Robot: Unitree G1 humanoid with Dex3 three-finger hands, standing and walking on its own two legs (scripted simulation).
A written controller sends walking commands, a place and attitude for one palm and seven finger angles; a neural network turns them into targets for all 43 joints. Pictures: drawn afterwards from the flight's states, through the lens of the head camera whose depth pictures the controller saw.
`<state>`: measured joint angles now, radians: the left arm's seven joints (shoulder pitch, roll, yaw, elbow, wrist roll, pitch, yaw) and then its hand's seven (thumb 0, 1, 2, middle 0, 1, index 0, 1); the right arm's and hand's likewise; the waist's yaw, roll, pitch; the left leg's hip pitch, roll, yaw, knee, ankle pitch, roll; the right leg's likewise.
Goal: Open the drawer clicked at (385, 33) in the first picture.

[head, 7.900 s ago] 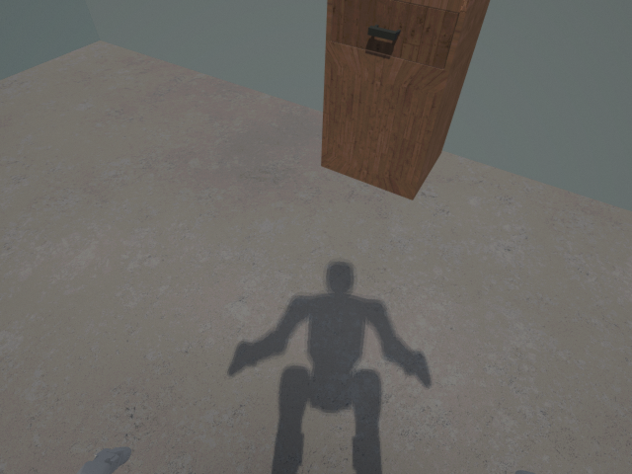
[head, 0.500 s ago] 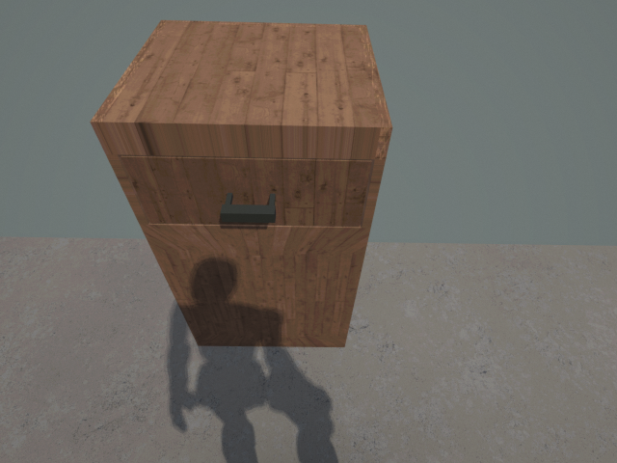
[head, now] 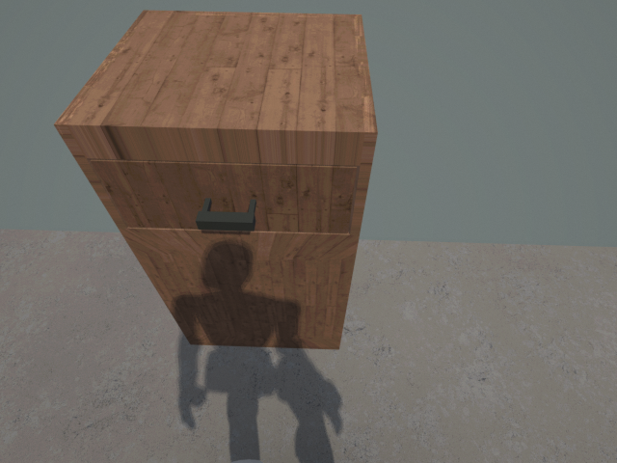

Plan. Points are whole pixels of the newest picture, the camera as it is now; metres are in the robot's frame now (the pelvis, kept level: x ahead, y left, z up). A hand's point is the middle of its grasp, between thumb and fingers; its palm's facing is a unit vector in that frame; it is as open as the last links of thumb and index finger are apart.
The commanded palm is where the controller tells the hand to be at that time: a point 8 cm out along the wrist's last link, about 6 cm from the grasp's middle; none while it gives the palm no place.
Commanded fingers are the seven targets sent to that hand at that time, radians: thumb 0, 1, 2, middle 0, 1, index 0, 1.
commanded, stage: come to a stop and stand still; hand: left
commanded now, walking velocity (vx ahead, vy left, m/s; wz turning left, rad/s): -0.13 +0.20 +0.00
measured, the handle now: (228, 212) +0.53 +0.19 -0.04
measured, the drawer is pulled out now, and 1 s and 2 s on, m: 0.00 0.00 0.00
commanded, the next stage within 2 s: look again from close up in 0.80 s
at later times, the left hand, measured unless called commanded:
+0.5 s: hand out of the picture +0.03 +0.18 -0.17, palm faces +0.01 -0.96 -0.26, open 7.4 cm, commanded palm none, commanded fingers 0.00 0.90 0.90 -0.20 -0.30 -0.20 -0.30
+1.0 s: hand out of the picture +0.00 +0.16 -0.17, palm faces -0.02 -0.98 -0.19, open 7.4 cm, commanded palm none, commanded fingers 0.00 0.90 0.90 -0.20 -0.30 -0.20 -0.30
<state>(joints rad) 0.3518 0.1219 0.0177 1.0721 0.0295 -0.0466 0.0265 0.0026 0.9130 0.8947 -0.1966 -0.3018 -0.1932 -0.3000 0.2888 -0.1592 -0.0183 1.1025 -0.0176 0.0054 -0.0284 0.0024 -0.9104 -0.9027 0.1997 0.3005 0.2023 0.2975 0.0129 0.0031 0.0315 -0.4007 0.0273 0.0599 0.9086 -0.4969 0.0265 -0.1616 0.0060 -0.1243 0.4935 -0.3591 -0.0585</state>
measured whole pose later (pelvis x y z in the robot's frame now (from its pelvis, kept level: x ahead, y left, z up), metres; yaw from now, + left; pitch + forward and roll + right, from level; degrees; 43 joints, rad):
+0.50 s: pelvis -0.02 -0.01 -0.01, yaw -2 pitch +0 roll +0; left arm 0.26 0.17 0.01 0.96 0.03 -0.01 0.05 0.00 0.92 0.89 -0.20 -0.30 -0.19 -0.30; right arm 0.15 -0.16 -0.03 0.95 -0.02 0.02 0.01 -0.01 -0.92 -0.90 0.20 0.30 0.21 0.30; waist 0.01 0.03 0.04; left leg -0.40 0.01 0.08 0.64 -0.28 0.03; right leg -0.29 -0.04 -0.01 0.63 -0.35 0.01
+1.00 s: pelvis -0.01 -0.02 +0.00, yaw -1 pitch -1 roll +0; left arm 0.32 0.16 0.00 1.04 0.01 0.00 0.02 0.01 0.91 0.89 -0.20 -0.30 -0.20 -0.30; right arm 0.36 -0.16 0.00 1.07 -0.02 0.01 -0.01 0.00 -0.91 -0.90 0.20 0.30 0.20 0.30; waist -0.03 0.00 0.02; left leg -0.33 0.02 0.04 0.51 -0.18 0.01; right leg -0.22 -0.01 -0.03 0.53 -0.30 0.00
